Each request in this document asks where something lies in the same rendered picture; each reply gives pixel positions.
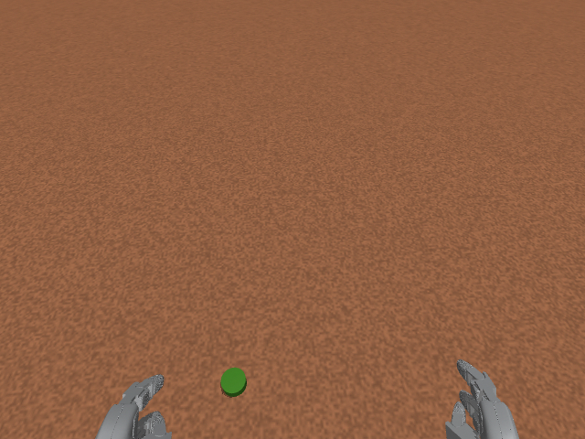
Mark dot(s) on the right robot hand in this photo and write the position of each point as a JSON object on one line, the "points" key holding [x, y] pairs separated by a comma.
{"points": [[492, 418]]}

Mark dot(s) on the left robot hand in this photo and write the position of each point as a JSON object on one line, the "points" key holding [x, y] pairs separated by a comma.
{"points": [[121, 421]]}

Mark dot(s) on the tin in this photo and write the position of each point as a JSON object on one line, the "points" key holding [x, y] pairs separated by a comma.
{"points": [[233, 382]]}

